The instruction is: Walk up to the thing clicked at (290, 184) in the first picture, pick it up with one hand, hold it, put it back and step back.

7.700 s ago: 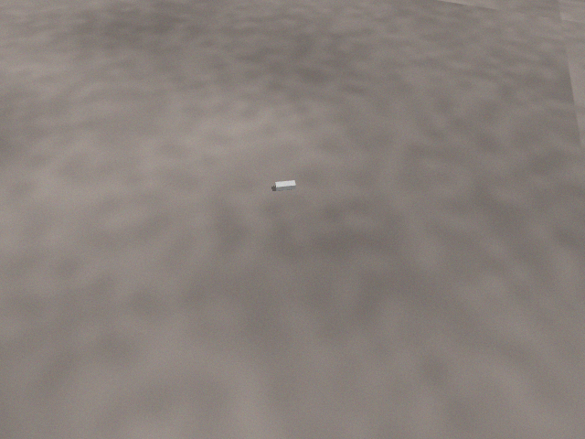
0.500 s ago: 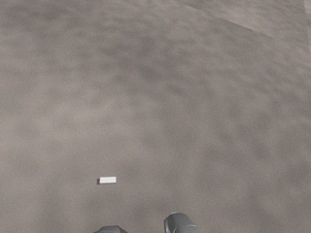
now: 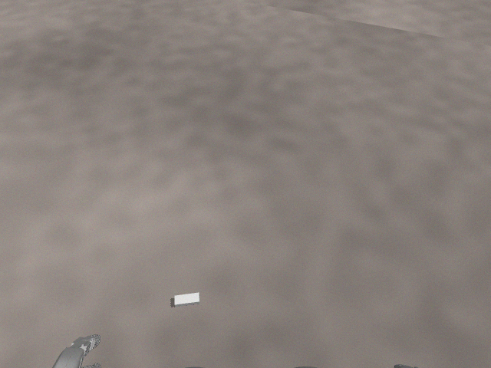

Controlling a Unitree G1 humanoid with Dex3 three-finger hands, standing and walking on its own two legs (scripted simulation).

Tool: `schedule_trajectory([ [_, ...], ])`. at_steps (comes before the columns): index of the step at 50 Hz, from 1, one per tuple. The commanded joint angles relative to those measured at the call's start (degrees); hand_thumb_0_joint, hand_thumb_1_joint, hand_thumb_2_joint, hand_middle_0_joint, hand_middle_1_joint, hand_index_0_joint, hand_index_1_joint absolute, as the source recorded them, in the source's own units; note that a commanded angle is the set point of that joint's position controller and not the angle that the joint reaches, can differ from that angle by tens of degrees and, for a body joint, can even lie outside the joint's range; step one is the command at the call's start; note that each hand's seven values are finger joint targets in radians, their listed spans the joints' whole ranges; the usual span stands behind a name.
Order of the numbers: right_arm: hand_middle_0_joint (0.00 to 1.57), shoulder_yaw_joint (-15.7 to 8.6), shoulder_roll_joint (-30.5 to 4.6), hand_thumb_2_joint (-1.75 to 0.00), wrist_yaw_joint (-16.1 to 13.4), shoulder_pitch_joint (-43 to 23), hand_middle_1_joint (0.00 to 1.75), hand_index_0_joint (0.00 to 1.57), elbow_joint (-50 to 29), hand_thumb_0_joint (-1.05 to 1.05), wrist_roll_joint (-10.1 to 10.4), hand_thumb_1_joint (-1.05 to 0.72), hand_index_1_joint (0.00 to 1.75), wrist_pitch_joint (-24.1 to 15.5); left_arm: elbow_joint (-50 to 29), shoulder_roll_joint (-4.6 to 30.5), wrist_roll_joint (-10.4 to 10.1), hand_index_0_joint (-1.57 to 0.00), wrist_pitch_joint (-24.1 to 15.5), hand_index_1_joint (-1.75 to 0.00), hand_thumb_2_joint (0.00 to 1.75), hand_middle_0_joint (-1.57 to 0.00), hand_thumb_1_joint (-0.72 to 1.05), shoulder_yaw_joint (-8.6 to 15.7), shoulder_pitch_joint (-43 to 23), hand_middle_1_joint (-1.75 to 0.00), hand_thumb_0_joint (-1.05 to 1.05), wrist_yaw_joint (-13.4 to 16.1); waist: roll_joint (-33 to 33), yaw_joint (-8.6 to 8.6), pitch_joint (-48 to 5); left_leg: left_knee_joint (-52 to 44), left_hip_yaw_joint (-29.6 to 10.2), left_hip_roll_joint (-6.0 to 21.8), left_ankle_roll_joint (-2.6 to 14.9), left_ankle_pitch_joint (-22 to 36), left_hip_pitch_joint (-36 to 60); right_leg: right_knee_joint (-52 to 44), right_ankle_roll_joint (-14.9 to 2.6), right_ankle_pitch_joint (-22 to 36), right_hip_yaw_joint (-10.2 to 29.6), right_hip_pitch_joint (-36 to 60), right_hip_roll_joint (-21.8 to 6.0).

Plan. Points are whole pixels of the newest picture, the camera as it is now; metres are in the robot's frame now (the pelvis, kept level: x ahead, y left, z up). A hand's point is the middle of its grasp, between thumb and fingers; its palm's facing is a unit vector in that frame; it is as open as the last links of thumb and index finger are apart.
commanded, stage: stand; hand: left
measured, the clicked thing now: (187, 299) +0.45 +0.23 -0.75
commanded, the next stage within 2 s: none
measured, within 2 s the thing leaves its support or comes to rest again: neither
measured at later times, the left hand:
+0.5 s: hand out of the picture +0.07 +0.26 -0.14, palm faces -0.03 -0.94 -0.33, open 7.4 cm
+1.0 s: hand out of the picture +0.09 +0.25 -0.14, palm faces -0.01 -0.94 -0.33, open 7.4 cm
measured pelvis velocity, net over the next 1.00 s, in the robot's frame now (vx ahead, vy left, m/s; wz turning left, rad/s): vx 0.01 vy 0.00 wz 0.01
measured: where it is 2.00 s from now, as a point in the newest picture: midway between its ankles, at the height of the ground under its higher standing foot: outside the picture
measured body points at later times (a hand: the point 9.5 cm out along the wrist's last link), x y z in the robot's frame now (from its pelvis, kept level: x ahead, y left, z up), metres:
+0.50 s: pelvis +0.00 +0.00 +0.02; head +0.01 +0.01 +0.47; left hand +0.07 +0.31 -0.12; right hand +0.07 -0.31 -0.11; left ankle +0.02 +0.14 -0.73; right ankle +0.01 -0.15 -0.73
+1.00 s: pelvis +0.01 +0.00 +0.02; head +0.02 +0.00 +0.47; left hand +0.09 +0.30 -0.11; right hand +0.10 -0.30 -0.11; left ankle +0.02 +0.14 -0.73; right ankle +0.01 -0.15 -0.73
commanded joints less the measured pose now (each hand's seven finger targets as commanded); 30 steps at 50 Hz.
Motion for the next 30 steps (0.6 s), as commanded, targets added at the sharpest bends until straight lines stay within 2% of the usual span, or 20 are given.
schedule_trajectory([
  [1,0.20,-3.32,-14.12,-0.90,-0.65,-2.21,0.30,0.20,-1.26,0.00,-0.14,-0.90,0.30,-1.68,-0.79,12.24,0.10,-0.20,-1.51,-0.30,0.90,-0.20,0.90,2.07,-2.27,-0.30,0.00,0.93,-0.05,0.41,-6.69,-9.16,-5.32,4.45,3.20,14.48,5.11,-10.97,-4.76,12.45,5.50,3.08,-5.00],
  [3,0.20,-3.08,-13.16,-0.90,-0.47,-3.51,0.30,0.20,-0.42,0.00,0.01,-0.90,0.30,-1.69,0.30,12.15,-0.12,-0.20,-1.75,-0.30,0.90,-0.20,0.90,1.86,-2.62,-0.30,0.00,0.92,-1.35,0.67,-6.55,-11.02,-5.43,5.00,3.16,15.65,5.11,-12.35,-4.15,14.22,4.73,5.18,-4.87],
  [4,0.20,-2.93,-12.71,-0.90,-0.42,-3.07,0.30,0.20,-0.10,0.00,0.05,-0.90,0.30,-1.53,0.79,12.51,-0.06,-0.20,-1.76,-0.30,0.90,-0.20,0.90,1.89,-3.42,-0.30,0.00,0.91,-2.64,0.05,-5.99,-12.24,-5.20,4.73,2.88,13.94,4.33,-13.52,-3.95,13.07,4.85,5.43,-4.98],
  [5,0.20,-2.94,-12.62,-0.90,-0.40,-3.87,0.30,0.20,0.27,0.00,0.06,-0.90,0.30,-1.35,1.21,12.50,0.10,-0.20,-1.80,-0.30,0.90,-0.20,0.90,1.81,-3.84,-0.30,0.00,0.91,-3.49,0.20,-5.01,-12.76,-4.84,4.51,2.61,12.38,4.70,-14.97,-4.00,12.11,5.27,4.95,-5.34],
  [6,0.20,-2.82,-12.55,-0.90,-0.28,-3.88,0.30,0.20,0.83,0.00,0.07,-0.90,0.30,-1.35,1.58,12.51,0.04,-0.20,-1.78,-0.30,0.90,-0.20,0.90,1.72,-4.52,-0.30,0.00,0.83,-3.19,-0.21,-5.10,-13.79,-4.74,4.69,2.48,11.60,5.96,-15.67,-3.90,10.75,5.43,4.49,-5.39],
  [9,0.20,-2.98,-13.00,-0.90,-0.10,-5.40,0.30,0.20,1.96,0.00,-0.01,-0.90,0.30,-1.39,2.82,12.07,0.03,-0.20,-1.83,-0.30,0.90,-0.20,0.90,1.62,-4.14,-0.30,0.00,0.83,-0.43,0.22,-5.85,-15.71,-4.94,5.38,2.50,12.09,6.91,-16.38,-3.29,10.75,4.12,5.90,-4.74],
  [12,0.20,-3.06,-13.06,-0.90,0.03,-5.98,0.30,0.20,3.00,0.00,-0.18,-0.90,0.30,-1.13,4.04,12.47,0.15,-0.20,-1.70,-0.30,0.90,-0.20,0.90,1.70,-4.53,-0.30,0.00,0.76,-0.46,0.13,-4.08,-17.78,-4.98,5.06,2.07,6.22,5.60,-18.63,-3.25,5.02,4.65,4.93,-4.73],
  [14,0.20,-3.09,-13.30,-0.90,0.11,-6.11,0.30,0.20,3.54,0.00,-0.27,-0.90,0.30,-1.12,4.54,12.26,0.26,-0.20,-1.68,-0.30,0.90,-0.20,0.90,1.64,-4.35,-0.30,0.00,0.62,1.11,0.15,-4.48,-18.86,-5.11,5.27,2.07,4.27,5.54,-18.88,-3.32,4.51,4.55,5.02,-4.66],
  [17,0.20,-3.13,-13.47,-0.90,0.11,-7.23,0.30,0.20,3.75,0.00,-0.27,-0.90,0.30,-1.22,5.12,12.12,0.34,-0.20,-1.74,-0.30,0.90,-0.20,0.90,1.55,-4.05,-0.30,0.00,0.58,2.26,0.39,-6.11,-19.03,-4.95,5.62,2.04,6.52,6.52,-18.44,-3.21,7.44,4.14,6.34,-4.77],
  [20,0.20,-3.29,-14.05,-0.90,0.09,-7.01,0.30,0.20,4.31,0.00,-0.35,-0.90,0.30,-0.92,5.80,12.20,0.55,-0.20,-1.64,-0.30,0.90,-0.20,0.90,1.52,-3.70,-0.30,0.00,0.56,2.13,0.15,-5.29,-20.05,-5.45,5.60,2.05,1.78,5.08,-19.16,-3.10,4.00,3.93,5.84,-4.41],
  [21,0.20,-3.17,-13.53,-0.90,0.17,-7.51,0.30,0.20,4.31,0.00,-0.32,-0.90,0.30,-0.84,5.84,12.42,0.57,-0.20,-1.74,-0.30,0.90,-0.20,0.90,1.45,-3.40,-0.30,0.00,0.58,0.84,0.55,-4.71,-19.66,-5.35,5.44,2.08,3.36,5.36,-19.57,-3.11,4.18,4.23,5.50,-4.66],
  [22,0.20,-3.14,-13.40,-0.90,0.16,-6.93,0.30,0.20,4.33,0.00,-0.32,-0.90,0.30,-0.84,5.90,12.65,0.54,-0.20,-1.78,-0.30,0.90,-0.20,0.90,1.55,-3.49,-0.30,0.00,0.58,0.62,0.10,-5.92,-19.55,-5.14,5.50,2.14,4.51,6.09,-19.44,-3.21,4.97,4.28,5.84,-4.78],
  [23,0.20,-3.24,-13.71,-0.90,0.15,-7.57,0.30,0.20,4.37,0.00,-0.32,-0.90,0.30,-0.89,5.95,12.29,0.63,-0.20,-1.85,-0.30,0.90,-0.20,0.90,1.37,-3.17,-0.30,0.00,0.61,0.67,0.34,-6.01,-19.10,-5.13,5.63,2.07,7.17,7.45,-19.45,-3.15,6.86,4.04,5.16,-4.73],
  [24,0.20,-3.10,-13.43,-0.90,0.13,-7.14,0.30,0.20,4.47,0.00,-0.25,-0.90,0.30,-0.90,6.08,12.39,0.51,-0.20,-1.83,-0.30,0.90,-0.20,0.90,1.39,-2.74,-0.30,0.00,0.61,0.62,0.29,-6.14,-18.74,-4.87,5.55,2.04,7.44,8.09,-19.59,-3.10,7.46,4.11,5.03,-4.81],
  [26,0.20,-3.16,-13.66,-0.90,0.05,-7.12,0.30,0.20,4.65,0.00,-0.30,-0.90,0.30,-0.99,6.06,12.28,0.43,-0.20,-1.93,-0.30,0.90,-0.20,0.90,1.41,-2.85,-0.30,0.00,0.73,0.36,0.27,-7.85,-17.99,-4.67,5.83,2.17,11.65,8.57,-18.68,-3.20,11.74,3.90,6.96,-5.17],
  [30,0.20,-3.07,-13.73,-0.90,-0.08,-7.03,0.30,0.20,4.89,0.00,-0.25,-0.90,0.30,-0.90,6.21,12.11,0.40,-0.20,-1.75,-0.30,0.90,-0.20,0.90,1.33,-2.23,-0.30,0.00,0.80,0.43,0.20,-7.77,-18.16,-4.61,5.98,2.13,12.67,9.41,-18.62,-3.17,12.22,3.53,6.54,-4.91],
])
